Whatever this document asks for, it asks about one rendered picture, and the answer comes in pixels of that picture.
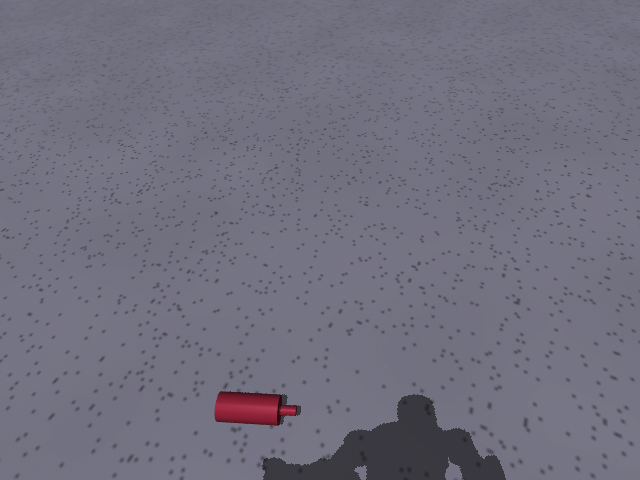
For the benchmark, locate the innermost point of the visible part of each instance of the bottle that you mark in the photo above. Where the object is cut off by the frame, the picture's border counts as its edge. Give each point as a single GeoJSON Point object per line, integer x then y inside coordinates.
{"type": "Point", "coordinates": [251, 408]}

